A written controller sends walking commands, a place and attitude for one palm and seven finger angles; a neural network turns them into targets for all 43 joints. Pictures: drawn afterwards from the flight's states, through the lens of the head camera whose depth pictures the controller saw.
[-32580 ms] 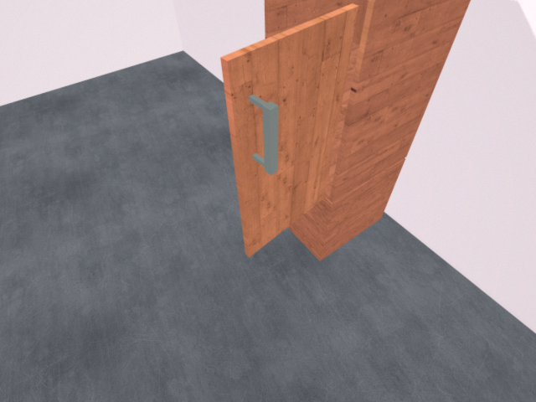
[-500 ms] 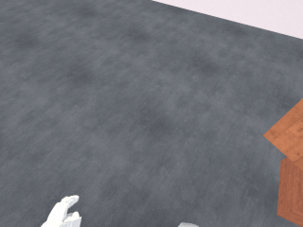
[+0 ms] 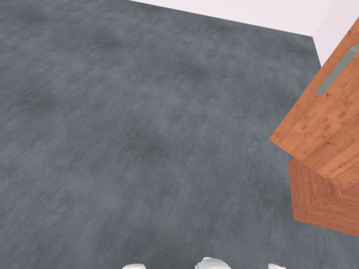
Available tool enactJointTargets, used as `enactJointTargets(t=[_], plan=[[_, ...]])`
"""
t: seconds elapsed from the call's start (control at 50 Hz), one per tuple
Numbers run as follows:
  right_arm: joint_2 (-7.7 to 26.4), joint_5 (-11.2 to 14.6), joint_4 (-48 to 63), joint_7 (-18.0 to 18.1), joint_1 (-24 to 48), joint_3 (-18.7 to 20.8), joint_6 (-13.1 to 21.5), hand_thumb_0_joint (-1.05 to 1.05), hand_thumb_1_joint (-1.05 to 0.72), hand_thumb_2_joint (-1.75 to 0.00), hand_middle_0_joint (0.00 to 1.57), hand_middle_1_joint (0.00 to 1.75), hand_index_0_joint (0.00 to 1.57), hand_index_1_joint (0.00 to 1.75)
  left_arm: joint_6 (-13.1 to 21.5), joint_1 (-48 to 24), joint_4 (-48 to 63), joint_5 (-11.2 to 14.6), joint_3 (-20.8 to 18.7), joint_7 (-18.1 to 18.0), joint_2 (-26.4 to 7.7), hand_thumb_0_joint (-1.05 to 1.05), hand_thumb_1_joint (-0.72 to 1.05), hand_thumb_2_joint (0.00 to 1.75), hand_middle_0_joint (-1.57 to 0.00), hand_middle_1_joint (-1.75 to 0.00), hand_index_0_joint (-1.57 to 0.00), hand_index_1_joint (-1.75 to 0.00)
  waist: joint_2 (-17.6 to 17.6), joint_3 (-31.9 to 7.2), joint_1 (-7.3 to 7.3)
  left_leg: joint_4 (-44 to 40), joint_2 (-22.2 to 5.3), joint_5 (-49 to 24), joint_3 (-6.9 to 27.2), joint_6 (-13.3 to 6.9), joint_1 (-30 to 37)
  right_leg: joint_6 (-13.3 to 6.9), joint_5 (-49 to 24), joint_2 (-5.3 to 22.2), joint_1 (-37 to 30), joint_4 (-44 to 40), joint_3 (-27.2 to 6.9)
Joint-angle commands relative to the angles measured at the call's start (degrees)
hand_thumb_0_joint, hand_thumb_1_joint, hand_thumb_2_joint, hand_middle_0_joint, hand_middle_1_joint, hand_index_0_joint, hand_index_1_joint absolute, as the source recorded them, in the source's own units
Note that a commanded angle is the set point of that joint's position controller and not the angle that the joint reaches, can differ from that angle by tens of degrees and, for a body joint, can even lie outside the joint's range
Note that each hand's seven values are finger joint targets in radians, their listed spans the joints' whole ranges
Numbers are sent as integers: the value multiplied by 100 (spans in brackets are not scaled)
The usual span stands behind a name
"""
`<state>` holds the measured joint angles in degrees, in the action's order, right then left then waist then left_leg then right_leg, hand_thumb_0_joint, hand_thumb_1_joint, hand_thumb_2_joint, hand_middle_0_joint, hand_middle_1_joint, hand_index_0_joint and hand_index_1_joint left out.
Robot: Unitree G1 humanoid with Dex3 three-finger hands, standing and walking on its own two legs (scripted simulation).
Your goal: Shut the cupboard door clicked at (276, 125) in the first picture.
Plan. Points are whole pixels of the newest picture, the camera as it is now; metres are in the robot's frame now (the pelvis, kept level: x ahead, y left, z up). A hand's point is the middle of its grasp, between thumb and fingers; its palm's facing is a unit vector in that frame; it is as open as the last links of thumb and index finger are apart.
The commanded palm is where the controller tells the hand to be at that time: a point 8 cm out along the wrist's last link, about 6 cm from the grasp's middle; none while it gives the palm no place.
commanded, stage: turn to face it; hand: left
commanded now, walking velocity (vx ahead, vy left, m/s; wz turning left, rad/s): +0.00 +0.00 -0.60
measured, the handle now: (337, 70) +0.67 -0.42 +0.10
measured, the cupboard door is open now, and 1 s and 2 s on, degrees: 60 60 60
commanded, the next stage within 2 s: take the last steps up to it in 1.06 s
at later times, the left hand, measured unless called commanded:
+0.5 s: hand (121, 264) +0.14 +0.14 -0.15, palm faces -0.28 -0.92 -0.27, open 7.4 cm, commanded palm none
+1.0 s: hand (147, 244) +0.19 +0.09 -0.15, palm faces -0.51 -0.82 -0.27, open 7.4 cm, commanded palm none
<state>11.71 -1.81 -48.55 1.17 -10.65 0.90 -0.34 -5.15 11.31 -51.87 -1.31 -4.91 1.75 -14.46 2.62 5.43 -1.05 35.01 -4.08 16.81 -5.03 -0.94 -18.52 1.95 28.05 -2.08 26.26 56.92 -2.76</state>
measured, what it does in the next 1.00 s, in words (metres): steps on the spot, turning right: right foot, then left foot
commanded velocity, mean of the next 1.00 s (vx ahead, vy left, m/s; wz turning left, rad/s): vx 0.00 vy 0.00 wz -0.49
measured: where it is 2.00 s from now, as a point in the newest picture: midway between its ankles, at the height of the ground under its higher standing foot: outside the picture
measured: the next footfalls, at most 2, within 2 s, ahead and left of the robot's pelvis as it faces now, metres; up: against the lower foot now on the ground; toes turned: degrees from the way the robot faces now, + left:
right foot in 0.30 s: +0.00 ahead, -0.15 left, +0.00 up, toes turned -15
left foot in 0.62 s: +0.11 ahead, +0.08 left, +0.00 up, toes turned -19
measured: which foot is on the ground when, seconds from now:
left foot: down 0.00-0.30, up 0.32-0.60, down 0.62-0.92, up 0.94-1.00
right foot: up 0.00-0.28, down 0.30-0.62, up 0.64-0.90, down 0.92-1.00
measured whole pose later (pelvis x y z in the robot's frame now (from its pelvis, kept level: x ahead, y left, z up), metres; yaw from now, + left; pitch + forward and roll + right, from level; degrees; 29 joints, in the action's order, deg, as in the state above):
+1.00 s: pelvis +0.00 -0.03 +0.00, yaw -32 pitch +1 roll -1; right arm 14.9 -1.1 -53.8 1.0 -12.7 2.9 -3.7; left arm -1.9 8.9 -52.2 -1.3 -3.0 0.9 -11.8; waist -3.8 4.8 0.8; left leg 53.2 -5.8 28.7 -3.3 3.0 -23.8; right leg -1.5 18.9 -0.8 15.8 33.9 1.7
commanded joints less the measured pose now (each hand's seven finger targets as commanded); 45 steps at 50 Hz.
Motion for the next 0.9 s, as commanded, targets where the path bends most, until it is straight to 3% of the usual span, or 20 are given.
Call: enactJointTargets(t=[0.0, 0.16, 0.22, 0.24, 0.26, 0.28, 0.32, 0.34, 0.4, 0.5, 0.56, 0.58, 0.6, 0.62, 0.66, 0.72, 0.8, 0.84, 0.86, 0.88], plan=[[1134, 9, 390, 154, -110, 301, 65, 0, -90, -90, 20, 30, 20, 30, 179, -203, 539, 7, -124, 89, -396, 0, 90, 90, -20, -30, -20, -30, -1330, -656, 123, -1547, -1466, -2068, 745, -608, 1048, 155, -183, 394, 501, 860, 313], [1327, 0, 70, 69, -490, 448, -4, 0, -90, -90, 20, 30, 20, 30, 196, -540, 626, 21, -22, 90, -237, 0, 90, 90, -20, -30, -20, -30, -1515, -776, 361, -1221, -1716, -2157, 282, -637, 1189, 52, -104, 278, -381, -1147, 773], [1362, 39, 88, 16, -252, 488, -50, 0, -90, -90, 20, 30, 20, 30, 246, -99, 510, 28, -40, 49, -351, 0, 90, 90, -20, -30, -20, -30, -1401, -837, 76, -616, -1622, -1716, -82, -305, 740, -75, -1107, 189, -1338, -2547, 925], [1283, 72, 118, -7, -210, 490, -65, 0, -90, -90, 20, 30, 20, 30, 286, 177, 418, 9, -84, 22, -561, 0, 90, 90, -20, -30, -20, -30, -891, -910, -68, -14, -1379, -1229, -263, -34, 265, -201, -1630, 334, -2015, -3234, 672], [903, 123, 286, -39, -120, 432, -89, 0, -90, -90, 20, 30, 20, 30, 359, 426, 352, -47, -178, -48, -1110, 0, 90, 90, -20, -30, -20, -30, 726, -865, -220, 1110, -678, 366, -718, 352, -821, -654, -2360, 1547, -2619, -3904, -966], [747, 101, 550, -48, 320, 344, -133, 0, -90, -90, 20, 30, 20, 30, 383, 613, 294, -8, -220, -114, -1464, 0, 90, 90, -20, -30, -20, -30, 1403, -569, -399, 2239, -107, 2029, -304, 492, -1691, -1269, -3457, 2402, -2329, -4008, -2061], [815, 107, 502, 17, 450, 356, -189, 0, -90, -90, 20, 30, 20, 30, 402, 331, 328, -13, -246, -233, -1319, 0, 90, 90, -20, -30, -20, -30, 1382, -509, -241, 3107, -193, 1578, 478, 479, -2001, -1534, -3020, 2153, -2019, -3975, -2246], [879, 99, 390, 14, 298, 363, -161, 0, -90, -90, 20, 30, 20, 30, 392, -20, 426, -9, -196, -248, -1119, 0, 90, 90, -20, -30, -20, -30, 1228, -506, -64, 3084, -279, 1190, 572, 502, -1971, -1443, -2981, 1932, -2052, -3839, -1750], [756, 110, 229, -21, 77, 323, -124, 0, -90, -90, 20, 30, 20, 30, 414, -231, 525, -25, -150, -247, -977, 0, 90, 90, -20, -30, -20, -30, 665, -835, 83, 2306, -146, 864, 339, 595, -1264, -1264, -3920, 1536, -1989, -3420, -1104], [684, 144, 300, -5, 38, 321, -113, 0, -90, -90, 20, 30, 20, 30, 365, -135, 466, -35, -198, -202, -1123, 0, 90, 90, -20, -30, -20, -30, 690, -755, 31, 989, 178, 725, 210, 554, -605, -1224, -3570, 1415, -1613, -3378, -1529], [746, 147, 112, 47, -588, 308, -23, 0, -90, -90, 20, 30, 20, 30, 316, -464, 522, 26, -185, -200, -1007, 0, 90, 90, -20, -30, -20, -30, 593, -875, 373, -738, 212, -358, 253, 487, 589, -798, -3133, 1080, -1012, -2891, -1518], [1054, 104, 81, 76, -716, 345, 50, 0, -90, -90, 20, 30, 20, 30, 285, -374, 594, 71, -134, -185, -726, 0, 90, 90, -20, -30, -20, -30, -256, -1001, 378, -1463, -414, -561, 885, 267, 1260, -503, -2334, 559, -403, -2353, -1166], [1575, 40, 117, 70, -825, 441, 63, 0, -90, -90, 20, 30, 20, 30, 279, -173, 643, 96, -58, -125, -425, 0, 90, 90, -20, -30, -20, -30, -1867, -1073, 362, -1714, -1678, -1236, 2180, -274, 1602, -178, -345, -137, 277, -1178, -300], [1669, -4, 214, 94, -864, 433, 38, 0, -90, -90, 20, 30, 20, 30, 298, -229, 755, 58, -51, -98, -483, 0, 90, 90, -20, -30, -20, -30, -1731, -969, 397, -1799, -2323, -1578, 2537, -829, 1201, -100, 760, -54, 347, -85, 31], [1378, -34, 242, 123, -505, 355, 75, 0, -90, -90, 20, 30, 20, 30, 253, -369, 604, -1, -122, -50, -565, 0, 90, 90, -20, -30, -20, -30, -1518, -733, 241, -1717, -1966, -2076, 1969, -842, 890, -2, 383, 238, 481, 963, -42], [1203, -46, 264, 124, -267, 317, 33, 0, -90, -90, 20, 30, 20, 30, 197, -440, 559, 31, -45, 38, -349, 0, 90, 90, -20, -30, -20, -30, -1385, -628, 186, -1402, -1476, -2673, 807, -664, 915, 59, 149, 328, 115, 215, 342], [1297, -20, 71, 81, -456, 387, -27, 0, -90, -90, 20, 30, 20, 30, 242, -432, 542, 36, 38, 29, -238, 0, 90, 90, -20, -30, -20, -30, -1544, -796, 292, -1071, -1493, -2614, 525, -626, 1055, -26, -69, 186, -592, -1327, 702], [1328, 25, 40, 51, -304, 410, -65, 0, -90, -90, 20, 30, 20, 30, 292, -36, 393, 41, 26, 13, -283, 0, 90, 90, -20, -30, -20, -30, -1344, -905, 60, -630, -1335, -2043, 289, -353, 675, -92, -1189, 88, -1470, -2608, 828], [1246, 67, 51, 24, -261, 425, -77, 0, -90, -90, 20, 30, 20, 30, 335, 256, 297, 21, -13, -14, -466, 0, 90, 90, -20, -30, -20, -30, -948, -953, -48, -175, -1081, -1467, 52, -81, 358, -180, -1798, 234, -1991, -3305, 597], [912, 126, 155, -8, -261, 388, -88, 0, -90, -90, 20, 30, 20, 30, 406, 408, 233, -36, -96, -83, -936, 0, 90, 90, -20, -30, -20, -30, 338, -931, -97, 750, -505, -42, -363, 269, -666, -555, -2531, 1333, -2635, -3820, -850]])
